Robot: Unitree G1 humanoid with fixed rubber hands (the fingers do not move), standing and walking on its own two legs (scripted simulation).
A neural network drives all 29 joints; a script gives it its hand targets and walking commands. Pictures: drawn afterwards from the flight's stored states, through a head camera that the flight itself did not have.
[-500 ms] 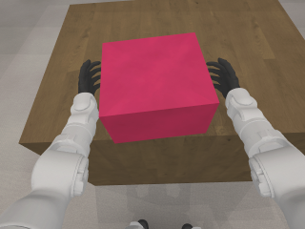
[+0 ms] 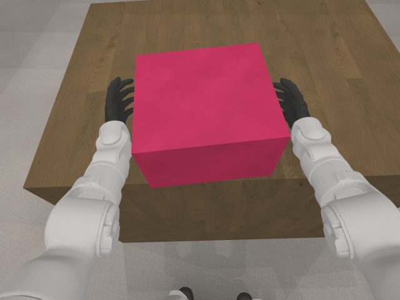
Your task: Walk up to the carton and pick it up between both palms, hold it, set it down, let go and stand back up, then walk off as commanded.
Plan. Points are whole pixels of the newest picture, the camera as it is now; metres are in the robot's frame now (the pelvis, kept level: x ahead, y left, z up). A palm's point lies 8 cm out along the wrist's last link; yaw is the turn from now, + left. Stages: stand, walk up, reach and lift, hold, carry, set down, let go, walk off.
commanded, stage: reach and lift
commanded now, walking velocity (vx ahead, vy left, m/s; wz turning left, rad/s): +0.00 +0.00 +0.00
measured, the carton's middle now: (204, 115) +0.48 +0.04 +0.04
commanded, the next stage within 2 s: none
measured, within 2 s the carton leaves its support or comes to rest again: leaves its support in 1.60 s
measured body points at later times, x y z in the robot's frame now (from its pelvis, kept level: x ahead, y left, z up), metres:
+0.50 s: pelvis +0.01 +0.01 +0.02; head +0.11 +0.01 +0.45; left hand +0.46 +0.22 +0.07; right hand +0.48 -0.14 +0.06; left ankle +0.02 +0.13 -0.72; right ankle +0.01 -0.12 -0.72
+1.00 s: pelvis +0.01 +0.01 +0.02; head +0.11 +0.01 +0.45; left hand +0.46 +0.22 +0.06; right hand +0.48 -0.14 +0.06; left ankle +0.02 +0.13 -0.72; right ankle +0.01 -0.12 -0.72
